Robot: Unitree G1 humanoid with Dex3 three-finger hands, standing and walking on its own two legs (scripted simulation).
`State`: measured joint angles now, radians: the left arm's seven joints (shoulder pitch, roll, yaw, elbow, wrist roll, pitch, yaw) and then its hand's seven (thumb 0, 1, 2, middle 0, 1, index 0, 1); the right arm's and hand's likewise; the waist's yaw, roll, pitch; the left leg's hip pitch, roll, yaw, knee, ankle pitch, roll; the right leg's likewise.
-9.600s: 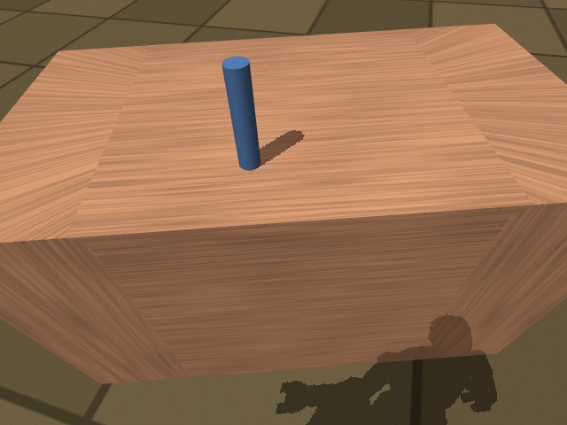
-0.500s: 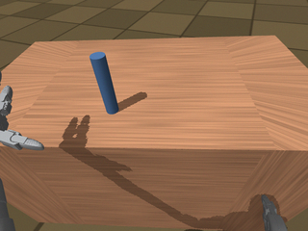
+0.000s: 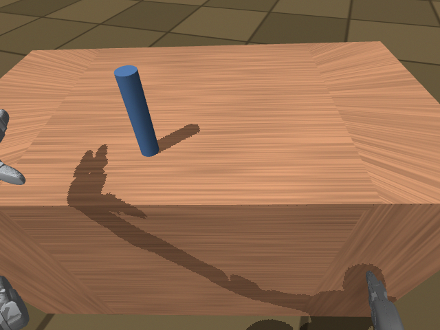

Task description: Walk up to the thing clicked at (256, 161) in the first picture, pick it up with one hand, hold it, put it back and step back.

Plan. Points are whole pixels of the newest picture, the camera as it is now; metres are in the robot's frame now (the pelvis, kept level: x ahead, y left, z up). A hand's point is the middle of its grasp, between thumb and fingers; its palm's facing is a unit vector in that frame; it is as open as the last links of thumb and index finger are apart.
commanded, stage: go down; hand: left
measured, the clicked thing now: (139, 115) +0.52 +0.19 +0.14
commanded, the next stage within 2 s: approach in 1.66 s
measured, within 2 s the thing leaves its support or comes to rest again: neither
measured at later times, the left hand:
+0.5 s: hand (8, 127) +0.39 +0.36 +0.22, palm faces +0.15 -0.99 +0.00, open 17.7 cm
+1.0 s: hand (2, 118) +0.40 +0.37 +0.22, palm faces +0.17 -0.99 +0.00, open 17.7 cm
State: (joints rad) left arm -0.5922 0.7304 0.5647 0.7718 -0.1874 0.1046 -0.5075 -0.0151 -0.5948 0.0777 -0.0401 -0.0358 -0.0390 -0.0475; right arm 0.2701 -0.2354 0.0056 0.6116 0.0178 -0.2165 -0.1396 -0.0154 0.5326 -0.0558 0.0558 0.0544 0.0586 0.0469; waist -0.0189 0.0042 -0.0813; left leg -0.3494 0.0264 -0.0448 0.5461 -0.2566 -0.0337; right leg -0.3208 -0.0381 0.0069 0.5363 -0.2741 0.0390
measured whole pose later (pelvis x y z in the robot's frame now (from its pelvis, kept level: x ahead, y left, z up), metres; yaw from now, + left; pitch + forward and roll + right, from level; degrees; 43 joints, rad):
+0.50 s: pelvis +0.01 +0.01 +0.00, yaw -1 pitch +6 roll -1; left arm -0.67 0.79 0.57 0.87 -0.18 0.14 -0.55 -0.02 -0.61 0.07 -0.04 -0.04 -0.05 -0.05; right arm 0.27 -0.22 0.02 0.61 0.01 -0.24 -0.16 -0.01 0.53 -0.06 0.06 0.05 0.06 0.05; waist -0.03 0.01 -0.11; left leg -0.39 0.03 -0.04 0.57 -0.28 -0.02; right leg -0.35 -0.04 0.02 0.52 -0.28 0.05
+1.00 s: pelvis +0.01 +0.00 +0.00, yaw +0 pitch +8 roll -1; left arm -0.78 0.90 0.57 1.02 -0.15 0.11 -0.58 -0.02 -0.61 0.06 -0.05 -0.05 -0.05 -0.06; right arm 0.24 -0.23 0.04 0.62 0.01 -0.22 -0.17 -0.01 0.52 -0.06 0.06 0.05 0.06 0.05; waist -0.06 0.00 -0.10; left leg -0.44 0.03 -0.05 0.59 -0.29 -0.03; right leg -0.40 -0.03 0.00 0.55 -0.29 0.04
